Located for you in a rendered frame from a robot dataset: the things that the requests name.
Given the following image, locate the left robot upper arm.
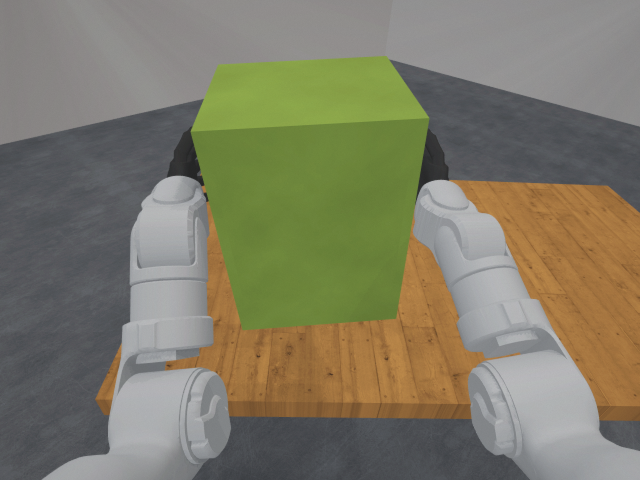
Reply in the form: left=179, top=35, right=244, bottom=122
left=42, top=367, right=231, bottom=480

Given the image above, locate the carton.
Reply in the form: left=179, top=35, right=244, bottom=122
left=191, top=56, right=429, bottom=330

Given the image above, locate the left robot hand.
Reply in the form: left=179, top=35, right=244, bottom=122
left=167, top=126, right=209, bottom=202

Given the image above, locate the table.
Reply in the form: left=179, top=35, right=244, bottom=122
left=95, top=174, right=640, bottom=421

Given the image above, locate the left robot forearm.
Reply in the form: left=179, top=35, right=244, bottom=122
left=108, top=176, right=214, bottom=446

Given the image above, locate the right robot forearm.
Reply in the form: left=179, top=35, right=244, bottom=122
left=413, top=180, right=599, bottom=427

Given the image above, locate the right robot upper arm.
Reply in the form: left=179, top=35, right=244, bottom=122
left=468, top=350, right=640, bottom=480

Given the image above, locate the right robot hand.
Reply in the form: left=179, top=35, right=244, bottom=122
left=415, top=129, right=449, bottom=205

